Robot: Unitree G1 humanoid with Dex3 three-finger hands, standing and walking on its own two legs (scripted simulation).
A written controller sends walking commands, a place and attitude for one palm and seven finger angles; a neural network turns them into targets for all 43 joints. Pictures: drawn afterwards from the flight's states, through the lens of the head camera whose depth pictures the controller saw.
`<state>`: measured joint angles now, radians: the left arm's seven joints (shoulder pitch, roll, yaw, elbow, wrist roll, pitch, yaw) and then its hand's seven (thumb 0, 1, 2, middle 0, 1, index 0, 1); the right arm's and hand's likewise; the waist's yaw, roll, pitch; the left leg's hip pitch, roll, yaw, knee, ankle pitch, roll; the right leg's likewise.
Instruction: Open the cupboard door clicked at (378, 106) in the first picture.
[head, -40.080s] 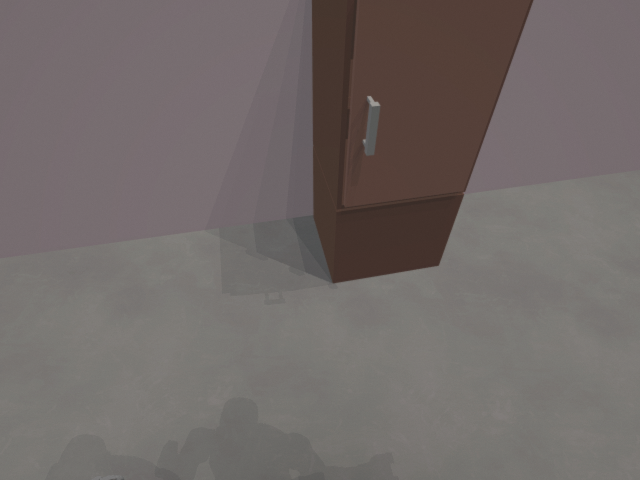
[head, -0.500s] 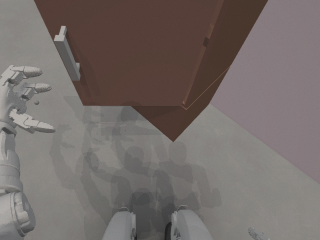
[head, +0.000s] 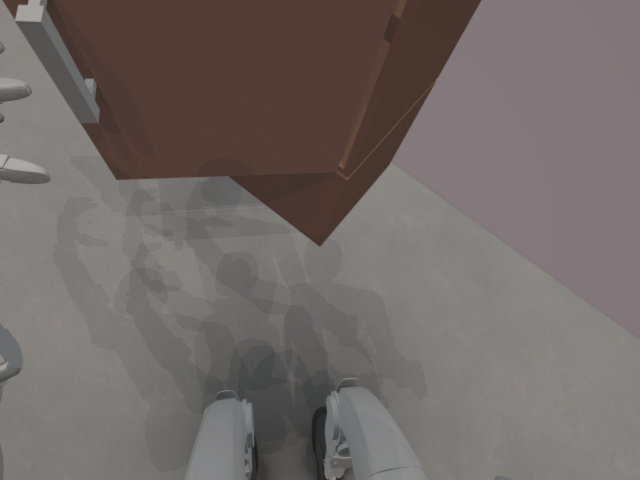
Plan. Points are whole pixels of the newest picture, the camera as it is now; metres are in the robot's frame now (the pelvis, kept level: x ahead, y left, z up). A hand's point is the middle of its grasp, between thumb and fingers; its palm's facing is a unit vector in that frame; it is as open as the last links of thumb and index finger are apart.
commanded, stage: move the hooked fingers beside the handle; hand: left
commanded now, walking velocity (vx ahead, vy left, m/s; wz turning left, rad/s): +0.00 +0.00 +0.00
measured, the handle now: (66, 59) +0.59 +0.26 +0.07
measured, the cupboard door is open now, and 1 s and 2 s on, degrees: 45 45 45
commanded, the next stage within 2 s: slide the fingers in behind the handle in 0.96 s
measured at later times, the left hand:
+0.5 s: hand out of the picture +0.53 +0.32 +0.07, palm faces +0.08 -1.00 -0.03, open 13.9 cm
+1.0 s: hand out of the picture +0.52 +0.32 +0.06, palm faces +0.07 -1.00 -0.03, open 13.9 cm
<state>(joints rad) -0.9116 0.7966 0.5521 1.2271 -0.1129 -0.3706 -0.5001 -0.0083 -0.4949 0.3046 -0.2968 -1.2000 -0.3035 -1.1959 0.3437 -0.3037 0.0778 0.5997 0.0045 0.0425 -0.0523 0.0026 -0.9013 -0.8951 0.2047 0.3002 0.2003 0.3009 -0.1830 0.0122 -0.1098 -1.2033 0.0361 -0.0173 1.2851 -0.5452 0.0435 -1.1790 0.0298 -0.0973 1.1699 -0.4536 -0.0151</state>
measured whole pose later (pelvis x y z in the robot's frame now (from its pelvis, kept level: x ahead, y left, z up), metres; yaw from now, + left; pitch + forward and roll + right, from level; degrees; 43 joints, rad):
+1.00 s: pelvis +0.01 +0.01 +0.00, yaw -1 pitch +29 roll -7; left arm -0.96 0.85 0.57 1.23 -0.08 -0.34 -0.49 -0.01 -0.49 0.30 -0.30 -1.20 -0.30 -1.20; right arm 0.34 -0.29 0.09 0.58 0.00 0.09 -0.03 0.00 -0.90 -0.90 0.20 0.30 0.20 0.30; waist -0.21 0.02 -0.11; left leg -1.24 0.04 -0.03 1.30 -0.56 0.05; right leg -1.20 0.04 -0.11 1.16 -0.46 0.00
